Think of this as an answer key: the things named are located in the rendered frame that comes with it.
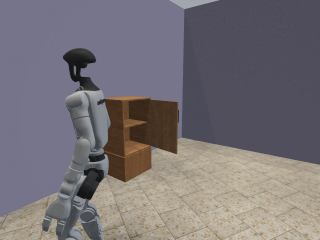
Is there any left robot thigh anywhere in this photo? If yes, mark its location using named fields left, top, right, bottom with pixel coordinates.
left=57, top=170, right=99, bottom=240

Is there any right robot thigh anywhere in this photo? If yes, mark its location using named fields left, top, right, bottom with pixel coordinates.
left=80, top=163, right=110, bottom=222

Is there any robot left forearm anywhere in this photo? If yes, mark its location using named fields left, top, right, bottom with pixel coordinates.
left=57, top=138, right=91, bottom=200

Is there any robot thigh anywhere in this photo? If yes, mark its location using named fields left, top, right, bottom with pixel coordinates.
left=80, top=163, right=110, bottom=222
left=57, top=170, right=99, bottom=240

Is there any cupboard door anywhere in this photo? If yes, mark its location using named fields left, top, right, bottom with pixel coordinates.
left=150, top=99, right=178, bottom=154

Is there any left robot upper arm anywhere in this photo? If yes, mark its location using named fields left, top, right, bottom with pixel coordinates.
left=65, top=91, right=96, bottom=151

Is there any right robot upper arm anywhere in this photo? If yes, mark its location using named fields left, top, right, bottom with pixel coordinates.
left=102, top=92, right=111, bottom=128

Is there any left robot hand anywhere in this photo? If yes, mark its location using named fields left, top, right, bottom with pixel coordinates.
left=42, top=196, right=71, bottom=236

